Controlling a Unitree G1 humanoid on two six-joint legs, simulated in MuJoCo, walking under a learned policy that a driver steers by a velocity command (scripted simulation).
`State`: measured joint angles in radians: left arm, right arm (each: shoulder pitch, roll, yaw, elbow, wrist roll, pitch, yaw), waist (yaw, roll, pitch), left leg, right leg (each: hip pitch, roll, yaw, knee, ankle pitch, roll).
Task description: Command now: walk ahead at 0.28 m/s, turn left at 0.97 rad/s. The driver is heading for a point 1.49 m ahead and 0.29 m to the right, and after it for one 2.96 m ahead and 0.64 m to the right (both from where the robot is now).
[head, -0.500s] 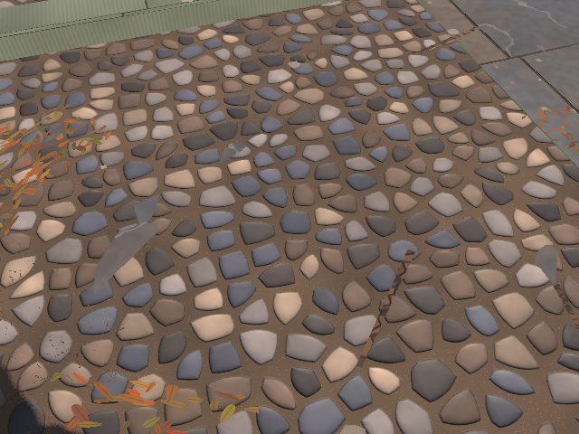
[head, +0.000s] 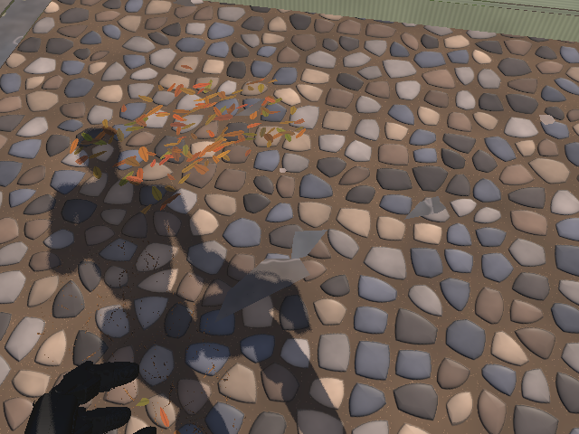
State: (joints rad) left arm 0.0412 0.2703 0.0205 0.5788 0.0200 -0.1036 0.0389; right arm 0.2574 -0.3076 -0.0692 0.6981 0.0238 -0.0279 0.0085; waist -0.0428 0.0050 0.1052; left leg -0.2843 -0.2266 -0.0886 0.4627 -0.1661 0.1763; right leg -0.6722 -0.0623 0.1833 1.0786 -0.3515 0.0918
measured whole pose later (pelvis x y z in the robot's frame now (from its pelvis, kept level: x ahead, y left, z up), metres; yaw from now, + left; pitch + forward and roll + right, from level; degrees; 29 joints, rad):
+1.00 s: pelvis +0.19 -0.08 +0.00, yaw -28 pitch +2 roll +0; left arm 0.10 0.28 0.05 0.55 0.00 0.05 0.00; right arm 0.18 -0.32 -0.08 0.75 0.00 0.00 0.00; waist -0.05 0.03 0.05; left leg -0.31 0.12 0.11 0.74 -0.49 -0.05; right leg -0.34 -0.02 -0.03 0.57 -0.26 -0.02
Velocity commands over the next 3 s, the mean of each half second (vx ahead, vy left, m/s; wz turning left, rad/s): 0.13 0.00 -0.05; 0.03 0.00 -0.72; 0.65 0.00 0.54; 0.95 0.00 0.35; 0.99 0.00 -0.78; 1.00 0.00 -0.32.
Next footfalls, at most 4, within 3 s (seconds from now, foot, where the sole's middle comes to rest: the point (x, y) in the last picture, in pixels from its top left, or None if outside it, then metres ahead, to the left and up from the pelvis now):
0.18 right None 0.33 -0.13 -0.77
0.52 left None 0.26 0.06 -0.77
0.96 right None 0.18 -0.21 -0.77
1.52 left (316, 346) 0.60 -0.06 -0.77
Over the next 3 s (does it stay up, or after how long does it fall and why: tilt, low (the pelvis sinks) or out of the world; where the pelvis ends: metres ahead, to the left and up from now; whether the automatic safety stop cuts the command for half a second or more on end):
stays up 1.76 -0.31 0.00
